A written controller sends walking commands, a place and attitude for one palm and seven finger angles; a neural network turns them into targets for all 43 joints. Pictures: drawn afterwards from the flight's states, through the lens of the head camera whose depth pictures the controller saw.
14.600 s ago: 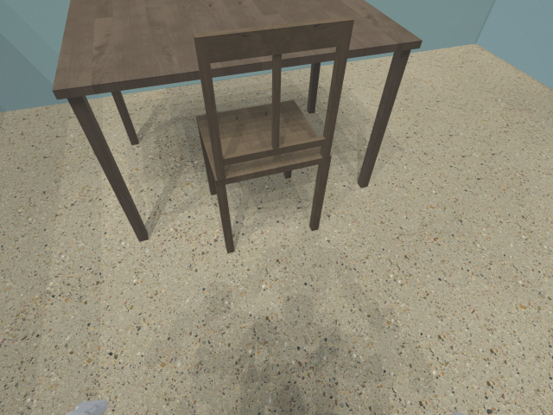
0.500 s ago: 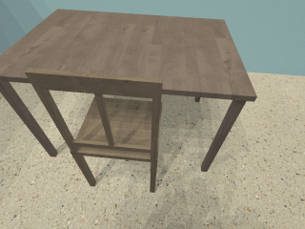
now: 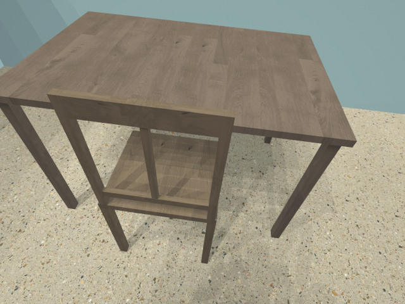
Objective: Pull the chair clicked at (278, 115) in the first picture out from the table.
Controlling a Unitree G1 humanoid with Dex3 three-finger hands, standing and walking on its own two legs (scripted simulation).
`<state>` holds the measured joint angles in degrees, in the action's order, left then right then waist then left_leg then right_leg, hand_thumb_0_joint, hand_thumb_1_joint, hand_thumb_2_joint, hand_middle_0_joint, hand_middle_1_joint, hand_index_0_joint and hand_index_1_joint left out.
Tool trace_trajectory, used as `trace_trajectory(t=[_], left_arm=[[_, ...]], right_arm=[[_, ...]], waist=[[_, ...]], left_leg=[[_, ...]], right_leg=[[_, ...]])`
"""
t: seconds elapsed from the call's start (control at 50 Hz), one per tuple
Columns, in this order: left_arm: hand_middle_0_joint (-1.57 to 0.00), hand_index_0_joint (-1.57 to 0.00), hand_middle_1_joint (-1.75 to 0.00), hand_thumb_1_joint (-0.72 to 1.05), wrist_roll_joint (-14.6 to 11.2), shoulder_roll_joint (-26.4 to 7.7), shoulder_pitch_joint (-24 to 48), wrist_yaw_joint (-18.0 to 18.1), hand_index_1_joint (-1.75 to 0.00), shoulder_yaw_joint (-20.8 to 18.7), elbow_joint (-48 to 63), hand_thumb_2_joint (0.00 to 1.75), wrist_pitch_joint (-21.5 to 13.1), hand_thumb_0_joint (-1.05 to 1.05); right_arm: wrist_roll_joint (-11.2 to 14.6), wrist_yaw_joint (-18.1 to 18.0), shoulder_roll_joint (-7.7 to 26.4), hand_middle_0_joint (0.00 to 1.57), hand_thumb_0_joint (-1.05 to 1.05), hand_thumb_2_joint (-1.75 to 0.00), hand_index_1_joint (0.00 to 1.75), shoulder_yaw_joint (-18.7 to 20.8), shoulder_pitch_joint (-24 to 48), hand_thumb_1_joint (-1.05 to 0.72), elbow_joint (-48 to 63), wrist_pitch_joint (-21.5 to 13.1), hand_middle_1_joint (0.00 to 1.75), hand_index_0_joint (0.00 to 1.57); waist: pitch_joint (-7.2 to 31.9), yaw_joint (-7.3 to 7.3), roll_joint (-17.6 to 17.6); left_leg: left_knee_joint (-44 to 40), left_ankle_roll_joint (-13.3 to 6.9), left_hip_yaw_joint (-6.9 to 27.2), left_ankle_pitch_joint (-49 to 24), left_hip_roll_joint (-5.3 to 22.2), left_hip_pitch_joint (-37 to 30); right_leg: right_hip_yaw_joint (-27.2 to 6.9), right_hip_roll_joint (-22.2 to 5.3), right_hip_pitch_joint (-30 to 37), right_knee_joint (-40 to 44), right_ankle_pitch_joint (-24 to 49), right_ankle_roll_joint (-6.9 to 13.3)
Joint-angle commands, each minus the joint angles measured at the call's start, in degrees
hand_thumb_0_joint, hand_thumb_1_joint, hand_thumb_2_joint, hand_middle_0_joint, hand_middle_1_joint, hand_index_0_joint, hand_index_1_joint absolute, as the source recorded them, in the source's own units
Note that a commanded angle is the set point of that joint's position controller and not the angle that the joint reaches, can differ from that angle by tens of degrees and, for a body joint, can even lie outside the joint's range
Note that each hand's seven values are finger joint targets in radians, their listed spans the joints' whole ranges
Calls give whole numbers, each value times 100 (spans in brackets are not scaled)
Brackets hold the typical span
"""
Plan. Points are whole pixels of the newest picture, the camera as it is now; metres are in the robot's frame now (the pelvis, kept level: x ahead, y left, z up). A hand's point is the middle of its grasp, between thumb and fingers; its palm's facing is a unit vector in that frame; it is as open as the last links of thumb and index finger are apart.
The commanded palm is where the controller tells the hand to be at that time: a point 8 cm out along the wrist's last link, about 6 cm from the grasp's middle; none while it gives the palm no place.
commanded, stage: come to a stop and stand still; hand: left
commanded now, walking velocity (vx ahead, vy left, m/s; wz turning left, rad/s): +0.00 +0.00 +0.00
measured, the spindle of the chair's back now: (150, 166) +0.48 +0.19 -0.08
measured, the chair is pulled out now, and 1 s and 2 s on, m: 0.00 0.00 0.00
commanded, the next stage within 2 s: look again from close up in 0.94 s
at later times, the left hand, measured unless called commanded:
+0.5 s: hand out of the picture +0.05 +0.18 -0.17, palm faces +0.03 -0.97 -0.24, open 7.3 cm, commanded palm none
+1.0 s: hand out of the picture +0.00 +0.17 -0.16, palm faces +0.01 -0.98 -0.20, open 7.4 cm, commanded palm none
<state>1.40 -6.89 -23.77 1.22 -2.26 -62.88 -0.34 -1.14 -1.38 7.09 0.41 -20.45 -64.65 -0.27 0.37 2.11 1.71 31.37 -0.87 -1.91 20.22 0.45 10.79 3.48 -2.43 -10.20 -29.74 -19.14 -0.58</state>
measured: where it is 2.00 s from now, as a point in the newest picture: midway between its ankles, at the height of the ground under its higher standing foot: outside the picture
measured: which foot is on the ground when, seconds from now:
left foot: down 0.00-1.00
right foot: down 0.00-1.00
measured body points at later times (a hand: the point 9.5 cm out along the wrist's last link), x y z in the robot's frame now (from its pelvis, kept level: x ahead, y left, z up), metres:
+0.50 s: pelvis +0.01 +0.00 +0.00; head +0.03 -0.01 +0.45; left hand +0.05 +0.23 -0.15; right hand +0.01 -0.21 -0.16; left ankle -0.04 +0.11 -0.73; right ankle +0.02 -0.11 -0.73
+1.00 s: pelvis -0.01 -0.01 +0.01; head +0.00 -0.02 +0.46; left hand +0.00 +0.22 -0.15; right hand -0.02 -0.23 -0.16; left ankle -0.04 +0.11 -0.73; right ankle +0.02 -0.11 -0.73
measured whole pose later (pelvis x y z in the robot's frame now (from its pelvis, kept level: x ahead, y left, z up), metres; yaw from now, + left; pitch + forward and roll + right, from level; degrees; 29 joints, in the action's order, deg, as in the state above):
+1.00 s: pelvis -0.01 -0.01 +0.01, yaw +0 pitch -1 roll +1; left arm 0.4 -9.0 -16.5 1.1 1.1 -61.9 -0.6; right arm -0.6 -1.0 9.4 -1.3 -18.2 -62.7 -1.0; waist -1.7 -0.1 -0.9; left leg 24.8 -0.4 -2.3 15.8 -0.4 8.0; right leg 3.4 -0.5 -14.3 -27.0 -11.8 1.8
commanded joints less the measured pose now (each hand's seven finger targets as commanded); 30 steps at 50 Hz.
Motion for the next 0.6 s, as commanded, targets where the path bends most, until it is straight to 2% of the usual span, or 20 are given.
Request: trace_trajectory(t=[0.0, 0.02, 0.04, 0.08, 0.1, 0.14, 0.16, 0.18, 0.2, 0.22, 0.24, 0.26, 0.34, 0.4, 0.42, 0.44, 0.46, 0.48, 0.52, 0.58], left_arm=[[-20, -20, -30, 90, 32, -313, -28, 36, -30, -84, 274, 90, -64, 0], [-20, -20, -30, 90, 37, -245, 151, 70, -30, -15, 335, 90, -79, 0], [-20, -20, -30, 90, 5, -242, 211, 96, -30, 8, 316, 90, -78, 0], [-20, -20, -30, 90, -48, -194, 80, 115, -30, 34, 200, 90, -85, 0], [-20, -20, -30, 90, -72, -210, 35, 119, -30, 32, 163, 90, -78, 0], [-20, -20, -30, 90, -100, -346, -120, 119, -30, 24, 93, 90, -76, 0], [-20, -20, -30, 90, -110, -433, -141, 129, -30, 19, 53, 90, -85, 0], [-20, -20, -30, 90, -121, -507, -144, 134, -30, 21, 51, 90, -92, 0], [-20, -20, -30, 90, -122, -551, -78, 125, -30, 27, 55, 90, -82, 0], [-20, -20, -30, 90, -110, -532, -28, 133, -30, 25, 62, 90, -76, 0], [-20, -20, -30, 90, -102, -529, -13, 146, -30, 14, 95, 90, -80, 0], [-20, -20, -30, 90, -99, -541, 35, 160, -30, -4, 141, 90, -80, 0], [-20, -20, -30, 90, -84, -626, 242, 182, -30, -44, 315, 90, -60, 0], [-20, -20, -30, 90, -71, -605, 301, 166, -30, -8, 297, 90, -74, 0], [-20, -20, -30, 90, -42, -920, 131, 352, -30, -7, 191, 90, -93, 0], [-20, -20, -30, 90, -83, -927, 261, 322, -30, -9, 468, 90, -129, 0], [-20, -20, -30, 90, -87, -866, 519, 274, -30, 75, 530, 90, -139, 0], [-20, -20, -30, 90, -90, -917, 706, 210, -30, 73, 629, 90, -140, 0], [-20, -20, -30, 90, -83, -853, 773, 155, -30, 101, 668, 90, -127, 0], [-20, -20, -30, 90, -91, -866, 759, 107, -30, 151, 609, 90, -119, 0]], right_arm=[[-20, -64, 737, 20, 0, -90, 30, 91, -1178, -90, -43, -184, 30, 20], [-8, -121, 644, 20, 0, -90, 30, 35, -1249, -90, -97, -191, 30, 20], [-17, -171, 557, 20, 0, -90, 30, -26, -1161, -90, -98, -208, 30, 20], [-9, -220, 498, 20, 0, -90, 30, -70, -834, -90, -61, -250, 30, 20], [6, -231, 546, 20, 0, -90, 30, -68, -694, -90, -34, -254, 30, 20], [64, -254, 607, 20, 0, -90, 30, -35, -452, -90, 3, -257, 30, 20], [88, -260, 559, 20, 0, -90, 30, -16, -416, -90, 26, -259, 30, 20], [101, -257, 485, 20, 0, -90, 30, 0, -399, -90, 58, -251, 30, 20], [106, -252, 458, 20, 0, -90, 30, 24, -351, -90, 61, -237, 30, 20], [88, -250, 387, 20, 0, -90, 30, 44, -286, -90, 57, -197, 30, 20], [78, -249, 390, 20, 0, -90, 30, 70, -343, -90, 53, -176, 30, 20], [75, -248, 408, 20, 0, -90, 30, 98, -399, -90, 49, -168, 30, 20], [70, -226, 408, 20, 0, -90, 30, 145, -305, -90, 101, -144, 30, 20], [62, -189, 401, 20, 0, -90, 30, 111, -135, -90, 50, -154, 30, 20], [159, -107, 908, 20, 0, -90, 30, 212, 340, -90, 544, -134, 30, 20], [93, -56, 623, 20, 0, -90, 30, 170, 115, -90, 748, -108, 30, 20], [85, -38, 448, 20, 0, -90, 30, 117, 68, -90, 717, -90, 30, 20], [32, -6, 438, 20, 0, -90, 30, 86, -21, -90, 772, -68, 30, 20], [16, -4, 507, 20, 0, -90, 30, 52, -14, -90, 815, -110, 30, 20], [34, -12, 643, 20, 0, -90, 30, 13, 103, -90, 870, -127, 30, 20]], waist=[[-702, -382, -1576], [-792, -394, -1544], [-814, -345, -1167], [-623, -169, -654], [-459, -132, -699], [-292, -53, -703], [-266, -66, -643], [-300, -76, -493], [-388, -95, -566], [-480, -102, -270], [-301, -138, -23], [-126, -160, 31], [46, -171, -219], [24, -146, -183], [-25, -89, 331], [241, -223, 321], [214, -326, 136], [202, -366, -431], [-171, -328, -668], [-409, -268, -324]], left_leg=[[-1371, -551, 1286, -1907, 1075, -483], [-1452, -875, 1666, -3404, 1372, -766], [-1326, -1063, 1701, -4545, 1522, -697], [-953, -1026, 1346, -6184, 1449, -779], [-876, -870, 1158, -6375, 1306, -819], [-743, -509, 909, -5828, 1034, -751], [-705, -297, 832, -5317, 871, -497], [-801, -147, 760, -4611, 724, -212], [-985, -26, 705, -3733, 618, 0], [-933, -37, 672, -3543, 575, 2], [-855, -38, 616, -3609, 570, -110], [-808, -30, 571, -3732, 565, -220], [-779, -23, 519, -3859, 590, -348], [-910, -59, 529, -3112, 579, -288], [184, 35, 239, -3644, 757, 69], [-68, 28, 317, -1109, 351, 436], [-310, 20, 284, -350, 288, 309], [-482, -26, 245, -384, 241, 185], [-697, -130, 541, -989, 446, 340], [-918, -156, 565, -935, 487, 403]], right_leg=[[365, 43, -1234, -982, -368, 299], [284, 87, -1725, -1533, -956, 226], [47, -49, -1750, -1840, -1205, 229], [-189, -220, -1357, -1357, -870, 204], [-187, -221, -1029, -847, -519, 166], [-179, -163, -361, 112, 602, 154], [-298, -210, 27, 316, 1572, 213], [-423, -336, 307, 289, 2465, 270], [-477, -438, 326, 197, 2645, 298], [-495, -444, 263, 103, 3023, 301], [-513, -460, 292, 19, 3390, 321], [-508, -476, 310, -63, 3583, 335], [-557, -437, 195, -156, 3336, 345], [-612, -423, 204, 124, 2790, 331], [-494, -577, 133, 111, 4204, 158], [-905, -833, 373, 163, 3368, 404], [-1009, -902, 15, 269, 2435, 509], [-944, -765, -161, 345, 1499, 596], [-772, -456, -320, 285, 1167, 487], [-750, -357, -234, 473, 1050, 446]])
